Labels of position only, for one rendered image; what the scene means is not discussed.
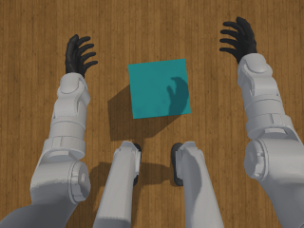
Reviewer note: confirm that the robot right hand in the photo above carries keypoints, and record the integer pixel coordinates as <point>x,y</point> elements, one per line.
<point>245,42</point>

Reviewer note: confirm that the robot left forearm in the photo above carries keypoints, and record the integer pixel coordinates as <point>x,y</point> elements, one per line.
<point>66,139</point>

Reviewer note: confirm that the right robot thigh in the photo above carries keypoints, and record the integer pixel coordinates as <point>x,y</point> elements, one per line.
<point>200,203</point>

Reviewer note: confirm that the robot right foot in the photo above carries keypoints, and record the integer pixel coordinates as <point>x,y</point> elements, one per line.
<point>175,147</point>

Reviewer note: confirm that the robot left hand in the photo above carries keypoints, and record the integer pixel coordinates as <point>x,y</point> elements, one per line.
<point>74,59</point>

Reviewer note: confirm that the carton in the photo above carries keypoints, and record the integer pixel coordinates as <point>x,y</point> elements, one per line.
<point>159,89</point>

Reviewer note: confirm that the robot left upper arm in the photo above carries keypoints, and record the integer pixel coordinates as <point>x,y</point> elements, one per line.
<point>56,189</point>

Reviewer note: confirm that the robot right upper arm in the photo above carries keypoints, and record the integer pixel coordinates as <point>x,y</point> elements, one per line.
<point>278,166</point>

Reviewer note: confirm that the robot right forearm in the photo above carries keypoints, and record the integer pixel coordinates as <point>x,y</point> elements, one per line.
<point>266,118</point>

